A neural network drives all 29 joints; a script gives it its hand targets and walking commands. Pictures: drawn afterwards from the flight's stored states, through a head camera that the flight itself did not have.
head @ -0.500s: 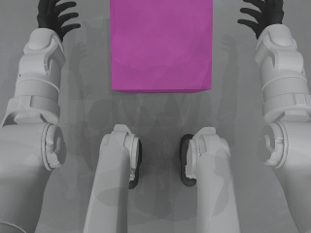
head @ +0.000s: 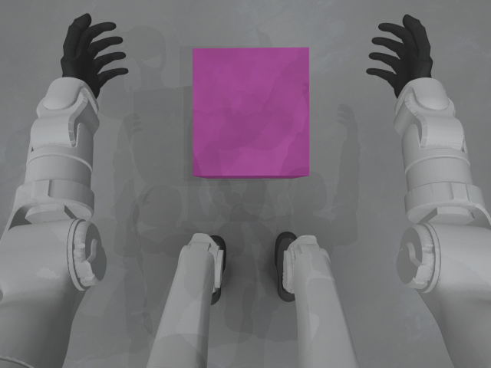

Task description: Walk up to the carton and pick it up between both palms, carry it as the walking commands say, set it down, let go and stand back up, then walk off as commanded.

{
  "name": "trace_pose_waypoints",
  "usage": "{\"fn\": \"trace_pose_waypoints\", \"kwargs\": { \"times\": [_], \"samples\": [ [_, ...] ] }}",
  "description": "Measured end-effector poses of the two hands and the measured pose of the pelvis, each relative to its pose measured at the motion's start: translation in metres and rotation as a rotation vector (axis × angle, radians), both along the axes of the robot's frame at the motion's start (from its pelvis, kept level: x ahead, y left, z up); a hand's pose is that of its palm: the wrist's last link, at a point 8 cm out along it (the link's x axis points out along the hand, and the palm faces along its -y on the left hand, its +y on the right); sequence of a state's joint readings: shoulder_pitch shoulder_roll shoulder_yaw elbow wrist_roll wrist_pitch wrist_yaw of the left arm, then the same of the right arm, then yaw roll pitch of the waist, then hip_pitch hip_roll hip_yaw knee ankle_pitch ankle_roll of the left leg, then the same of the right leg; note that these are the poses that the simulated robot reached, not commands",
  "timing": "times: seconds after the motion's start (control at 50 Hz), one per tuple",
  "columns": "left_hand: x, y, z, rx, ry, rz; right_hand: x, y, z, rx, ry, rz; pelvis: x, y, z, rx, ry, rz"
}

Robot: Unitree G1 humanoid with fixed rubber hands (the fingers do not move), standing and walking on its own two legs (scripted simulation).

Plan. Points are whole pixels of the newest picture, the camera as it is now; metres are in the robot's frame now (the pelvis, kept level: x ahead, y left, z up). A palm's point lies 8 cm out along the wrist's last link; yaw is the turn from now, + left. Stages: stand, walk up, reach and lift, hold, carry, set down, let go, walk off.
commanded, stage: set down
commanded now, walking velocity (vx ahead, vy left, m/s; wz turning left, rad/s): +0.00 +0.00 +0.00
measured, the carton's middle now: (250, 122) +0.53 +0.02 -0.48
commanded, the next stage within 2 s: let go in 0.32 s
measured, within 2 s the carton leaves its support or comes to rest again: neither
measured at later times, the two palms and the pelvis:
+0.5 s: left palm (52, 66) +0.49 +0.24 -0.01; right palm (451, 67) +0.49 -0.21 -0.02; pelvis +0.02 +0.01 +0.09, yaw +1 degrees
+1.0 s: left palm out of the picture +0.31 +0.24 +0.08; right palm out of the picture +0.32 -0.23 +0.08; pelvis +0.08 +0.00 +0.16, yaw +0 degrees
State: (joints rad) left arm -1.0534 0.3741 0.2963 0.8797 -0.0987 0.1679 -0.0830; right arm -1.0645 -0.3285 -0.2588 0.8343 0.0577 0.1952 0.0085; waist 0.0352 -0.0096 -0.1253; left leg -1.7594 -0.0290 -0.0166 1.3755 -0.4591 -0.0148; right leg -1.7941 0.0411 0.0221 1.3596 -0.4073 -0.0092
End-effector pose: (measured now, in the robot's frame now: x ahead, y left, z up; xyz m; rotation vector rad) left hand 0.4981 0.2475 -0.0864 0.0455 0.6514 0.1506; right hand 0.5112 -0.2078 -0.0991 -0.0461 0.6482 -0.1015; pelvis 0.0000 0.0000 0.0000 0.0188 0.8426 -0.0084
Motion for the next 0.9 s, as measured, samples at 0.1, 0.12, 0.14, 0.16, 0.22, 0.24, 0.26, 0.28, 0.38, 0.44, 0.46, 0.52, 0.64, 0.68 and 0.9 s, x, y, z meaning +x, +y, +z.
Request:
{"fn": "trace_pose_waypoints", "kwargs": {
  "times": [0.1, 0.12, 0.14, 0.16, 0.22, 0.24, 0.26, 0.28, 0.38, 0.44, 0.46, 0.52, 0.64, 0.68, 0.9],
  "samples": [
    [0.001, 0.001, 0.027, 0.004, -0.008, -0.001, 0.003, 0.005, 0.027, 0.002, -0.011, 0.002, 0.007, 0.001, 0.026, -0.002, -0.006, 0.007],
    [0.001, 0.001, 0.032, 0.005, -0.010, -0.002, 0.003, 0.005, 0.033, 0.001, -0.012, 0.001, 0.008, 0.001, 0.032, -0.002, -0.008, 0.008],
    [0.001, 0.001, 0.038, 0.007, -0.014, -0.002, 0.003, 0.004, 0.038, -0.002, -0.013, -0.001, 0.009, 0.001, 0.037, -0.003, -0.012, 0.009],
    [0.002, 0.002, 0.044, 0.008, -0.018, -0.002, 0.002, 0.003, 0.044, -0.005, -0.012, -0.003, 0.010, 0.001, 0.042, -0.004, -0.016, 0.009],
    [0.000, 0.002, 0.059, 0.008, -0.018, -0.007, -0.002, 0.001, 0.059, -0.014, -0.005, -0.003, 0.014, 0.002, 0.057, -0.005, -0.033, 0.010],
    [-0.001, 0.002, 0.063, 0.009, -0.014, -0.009, -0.004, 0.001, 0.064, -0.015, -0.002, -0.003, 0.015, 0.002, 0.062, -0.005, -0.038, 0.010],
    [-0.002, 0.003, 0.067, 0.010, -0.009, -0.008, -0.006, 0.001, 0.068, -0.015, 0.003, -0.003, 0.016, 0.002, 0.066, -0.005, -0.043, 0.010],
    [-0.003, 0.003, 0.070, 0.010, -0.003, -0.009, -0.007, 0.001, 0.071, -0.014, 0.007, -0.001, 0.017, 0.002, 0.069, -0.005, -0.047, 0.010],
    [-0.009, 0.000, 0.077, 0.023, 0.031, -0.018, -0.011, 0.003, 0.081, -0.011, 0.024, 0.007, 0.018, 0.004, 0.082, -0.005, -0.062, 0.013],
    [-0.009, -0.005, 0.076, 0.027, 0.042, -0.029, -0.011, 0.002, 0.081, -0.022, 0.036, 0.008, 0.019, 0.005, 0.085, -0.005, -0.065, 0.017],
    [-0.009, -0.006, 0.076, 0.030, 0.045, -0.033, -0.012, 0.001, 0.081, -0.032, 0.039, 0.009, 0.019, 0.005, 0.087, -0.005, -0.066, 0.017],
    [-0.016, -0.008, 0.073, 0.057, 0.068, -0.052, -0.021, -0.003, 0.082, -0.070, 0.056, 0.022, 0.024, 0.005, 0.092, -0.006, -0.072, 0.015],
    [-0.061, -0.003, 0.088, 0.117, 0.109, -0.103, -0.066, -0.012, 0.097, -0.121, 0.103, 0.048, 0.043, 0.004, 0.111, -0.012, -0.124, 0.014],
    [-0.079, 0.002, 0.098, 0.123, 0.127, -0.100, -0.082, -0.013, 0.106, -0.116, 0.112, 0.054, 0.049, 0.004, 0.118, -0.014, -0.160, 0.015],
    [-0.148, 0.000, 0.159, 0.095, 0.118, -0.092, -0.147, -0.019, 0.165, -0.096, 0.111, 0.074, 0.071, 0.001, 0.151, -0.007, -0.404, 0.018]
  ]
}}
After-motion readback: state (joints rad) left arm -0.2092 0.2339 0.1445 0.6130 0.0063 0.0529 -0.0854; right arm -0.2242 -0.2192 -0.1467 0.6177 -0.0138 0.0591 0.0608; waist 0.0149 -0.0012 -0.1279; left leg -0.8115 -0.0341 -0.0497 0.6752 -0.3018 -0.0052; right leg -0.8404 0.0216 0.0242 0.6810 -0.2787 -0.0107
